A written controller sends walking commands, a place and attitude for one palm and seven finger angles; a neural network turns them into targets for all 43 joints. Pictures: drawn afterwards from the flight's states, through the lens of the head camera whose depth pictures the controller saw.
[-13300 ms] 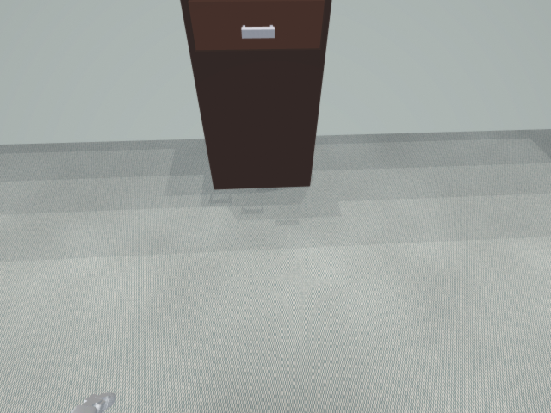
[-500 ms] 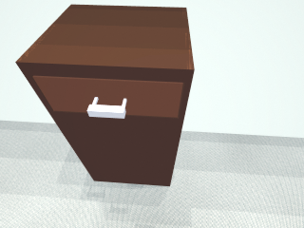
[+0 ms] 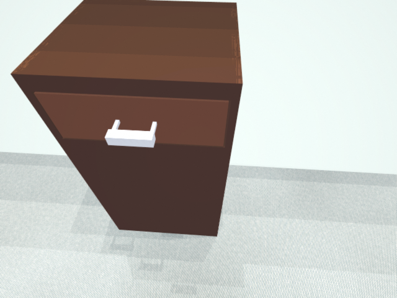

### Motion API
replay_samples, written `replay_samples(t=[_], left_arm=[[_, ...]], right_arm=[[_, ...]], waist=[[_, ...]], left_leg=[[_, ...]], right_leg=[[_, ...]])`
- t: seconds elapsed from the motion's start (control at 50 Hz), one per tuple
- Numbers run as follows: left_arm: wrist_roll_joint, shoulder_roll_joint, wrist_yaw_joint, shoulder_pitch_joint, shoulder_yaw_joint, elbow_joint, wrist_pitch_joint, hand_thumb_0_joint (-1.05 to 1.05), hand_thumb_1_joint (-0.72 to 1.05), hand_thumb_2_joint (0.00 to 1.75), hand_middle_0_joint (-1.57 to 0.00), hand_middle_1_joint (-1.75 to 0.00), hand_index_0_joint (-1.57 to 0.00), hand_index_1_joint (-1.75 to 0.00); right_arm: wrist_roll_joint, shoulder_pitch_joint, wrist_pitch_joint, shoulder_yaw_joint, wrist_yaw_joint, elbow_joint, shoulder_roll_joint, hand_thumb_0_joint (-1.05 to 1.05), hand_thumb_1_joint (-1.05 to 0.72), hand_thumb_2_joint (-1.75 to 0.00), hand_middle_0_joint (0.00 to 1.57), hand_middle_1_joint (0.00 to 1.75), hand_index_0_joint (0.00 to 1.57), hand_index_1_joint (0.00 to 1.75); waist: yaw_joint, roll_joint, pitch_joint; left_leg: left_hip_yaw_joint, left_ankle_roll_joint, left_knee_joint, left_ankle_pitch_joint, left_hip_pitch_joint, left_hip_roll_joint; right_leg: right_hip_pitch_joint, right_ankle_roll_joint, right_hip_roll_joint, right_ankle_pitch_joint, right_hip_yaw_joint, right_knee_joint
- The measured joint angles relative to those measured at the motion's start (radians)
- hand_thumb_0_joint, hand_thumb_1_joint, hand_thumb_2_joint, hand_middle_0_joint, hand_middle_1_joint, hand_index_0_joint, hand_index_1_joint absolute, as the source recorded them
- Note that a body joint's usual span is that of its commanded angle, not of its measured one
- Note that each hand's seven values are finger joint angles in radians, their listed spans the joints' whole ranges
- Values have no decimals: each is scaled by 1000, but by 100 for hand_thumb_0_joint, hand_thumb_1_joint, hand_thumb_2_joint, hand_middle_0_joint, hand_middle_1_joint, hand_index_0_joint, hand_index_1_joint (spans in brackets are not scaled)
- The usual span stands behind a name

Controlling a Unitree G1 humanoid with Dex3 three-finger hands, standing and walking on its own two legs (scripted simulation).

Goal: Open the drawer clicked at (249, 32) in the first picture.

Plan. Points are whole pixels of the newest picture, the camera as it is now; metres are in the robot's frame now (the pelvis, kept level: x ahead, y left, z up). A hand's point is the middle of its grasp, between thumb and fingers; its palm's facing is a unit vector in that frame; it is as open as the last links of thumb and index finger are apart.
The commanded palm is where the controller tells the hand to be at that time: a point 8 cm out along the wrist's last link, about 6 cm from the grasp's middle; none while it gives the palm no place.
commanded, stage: come to a stop and stand still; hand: left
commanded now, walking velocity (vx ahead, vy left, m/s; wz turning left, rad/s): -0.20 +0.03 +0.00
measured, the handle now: (133, 131) +0.48 +0.20 +0.03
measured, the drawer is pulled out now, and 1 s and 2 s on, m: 0.00 0.00 0.00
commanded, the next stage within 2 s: look again from close up in 1.94 s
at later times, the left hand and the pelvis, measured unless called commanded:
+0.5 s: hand out of the picture -0.03 +0.17 -0.18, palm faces +0.05 -0.98 -0.18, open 7.4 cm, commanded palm none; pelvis -0.04 +0.00 +0.00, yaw +1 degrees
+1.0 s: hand out of the picture +0.01 +0.22 -0.18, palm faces +0.04 -0.98 -0.21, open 7.4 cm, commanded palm none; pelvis +0.00 +0.05 -0.01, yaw +1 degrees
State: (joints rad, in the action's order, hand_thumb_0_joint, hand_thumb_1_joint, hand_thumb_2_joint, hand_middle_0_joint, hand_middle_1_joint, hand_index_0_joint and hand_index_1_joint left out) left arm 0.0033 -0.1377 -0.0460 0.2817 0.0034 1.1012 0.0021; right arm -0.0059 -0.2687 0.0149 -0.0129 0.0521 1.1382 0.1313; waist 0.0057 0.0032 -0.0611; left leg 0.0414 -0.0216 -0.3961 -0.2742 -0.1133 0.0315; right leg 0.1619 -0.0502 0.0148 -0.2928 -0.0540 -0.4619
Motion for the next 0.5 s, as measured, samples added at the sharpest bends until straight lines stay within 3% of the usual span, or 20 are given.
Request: replay_samples(t=[0.24, 0.4, 0.5], left_arm=[[9, -31, 3, -51, -17, -60, -23, 1, 91, 90, -20, -30, -20, -29], [14, -34, 20, -36, -19, -63, -20, 1, 91, 90, -20, -30, -20, -29], [10, -29, 26, -2, -25, -51, -19, 1, 91, 90, -20, -30, -20, -29]], right_arm=[[-4, 45, -38, 33, -13, -67, 25, 0, -91, -90, 20, 30, 20, 30], [-24, -36, -32, 16, -33, -41, 6, 0, -91, -90, 20, 30, 20, 30], [-26, -91, -27, 10, -29, -25, -9, 0, -91, -90, 20, 30, 20, 30]], waist=[[-13, -1, -13], [-8, 9, 54], [-11, 18, 53]], left_leg=[[1, 9, -124, -6, -101, -11], [-18, 3, -95, -16, -107, -19], [-19, -1, -99, 22, -113, -18]], right_leg=[[91, -20, 4, 2, -7, -103], [76, -16, 16, -10, -22, -40], [79, -14, 14, 17, -26, -41]])
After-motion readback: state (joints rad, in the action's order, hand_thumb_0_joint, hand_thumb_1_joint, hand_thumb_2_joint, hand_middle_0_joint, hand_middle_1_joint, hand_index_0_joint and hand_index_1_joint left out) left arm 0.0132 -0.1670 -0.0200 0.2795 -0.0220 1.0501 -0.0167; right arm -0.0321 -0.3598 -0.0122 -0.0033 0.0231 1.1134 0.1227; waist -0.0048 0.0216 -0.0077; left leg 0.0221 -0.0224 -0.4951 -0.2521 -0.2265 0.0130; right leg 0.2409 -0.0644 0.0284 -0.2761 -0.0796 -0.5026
